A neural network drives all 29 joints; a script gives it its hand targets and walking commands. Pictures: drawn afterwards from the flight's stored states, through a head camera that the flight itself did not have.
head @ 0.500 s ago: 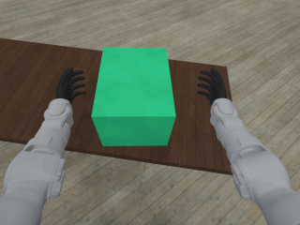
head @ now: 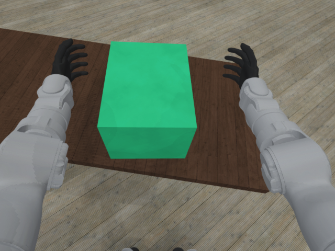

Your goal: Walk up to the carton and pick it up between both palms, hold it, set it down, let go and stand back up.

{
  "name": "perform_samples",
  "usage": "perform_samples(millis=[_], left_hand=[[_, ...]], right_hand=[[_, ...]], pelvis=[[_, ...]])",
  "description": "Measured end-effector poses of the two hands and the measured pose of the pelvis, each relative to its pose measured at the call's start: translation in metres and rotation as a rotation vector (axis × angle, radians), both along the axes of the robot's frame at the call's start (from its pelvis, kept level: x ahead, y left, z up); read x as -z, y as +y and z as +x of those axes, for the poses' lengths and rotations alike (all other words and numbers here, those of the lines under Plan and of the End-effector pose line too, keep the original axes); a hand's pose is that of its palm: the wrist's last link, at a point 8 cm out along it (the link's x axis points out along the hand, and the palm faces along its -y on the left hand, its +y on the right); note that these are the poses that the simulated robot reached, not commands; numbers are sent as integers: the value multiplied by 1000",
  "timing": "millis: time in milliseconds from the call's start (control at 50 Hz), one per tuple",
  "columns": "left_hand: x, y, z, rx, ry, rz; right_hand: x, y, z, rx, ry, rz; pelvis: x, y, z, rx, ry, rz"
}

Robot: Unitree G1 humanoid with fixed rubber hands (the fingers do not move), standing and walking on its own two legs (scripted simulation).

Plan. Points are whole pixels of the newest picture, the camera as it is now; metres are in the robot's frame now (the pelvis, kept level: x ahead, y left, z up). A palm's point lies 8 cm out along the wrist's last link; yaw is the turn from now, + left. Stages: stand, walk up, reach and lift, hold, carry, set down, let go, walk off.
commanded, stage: reach and lift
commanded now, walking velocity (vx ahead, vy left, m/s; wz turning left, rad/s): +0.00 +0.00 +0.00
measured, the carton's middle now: (148, 101) +0.53 +0.05 -0.04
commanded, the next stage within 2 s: none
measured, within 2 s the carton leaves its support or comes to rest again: neither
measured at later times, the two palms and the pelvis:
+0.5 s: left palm (87, 108) +0.47 +0.21 +0.00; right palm (226, 111) +0.47 -0.17 +0.00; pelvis +0.00 +0.00 -0.03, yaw -1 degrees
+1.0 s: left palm (94, 111) +0.46 +0.19 +0.00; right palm (211, 111) +0.47 -0.13 +0.00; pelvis -0.01 +0.01 -0.03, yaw -1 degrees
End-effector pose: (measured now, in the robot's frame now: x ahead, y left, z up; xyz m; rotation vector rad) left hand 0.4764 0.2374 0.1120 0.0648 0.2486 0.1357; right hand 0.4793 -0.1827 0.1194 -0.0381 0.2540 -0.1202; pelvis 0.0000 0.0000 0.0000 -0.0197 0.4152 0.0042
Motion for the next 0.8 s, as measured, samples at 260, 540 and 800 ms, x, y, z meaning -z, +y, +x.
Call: perform_samples(millis=[260,540,800], left_hand=[[78,-1,-18,2,74,7],[117,-28,-4,29,30,-7],[114,-29,-10,17,29,-10]], right_hand=[[78,12,-12,-17,63,1],[121,11,-9,6,7,4],[114,18,-7,-14,-11,10]], pelvis=[[7,1,0,-7,83,-1],[29,5,-3,12,189,-10],[32,7,-4,22,168,-6]])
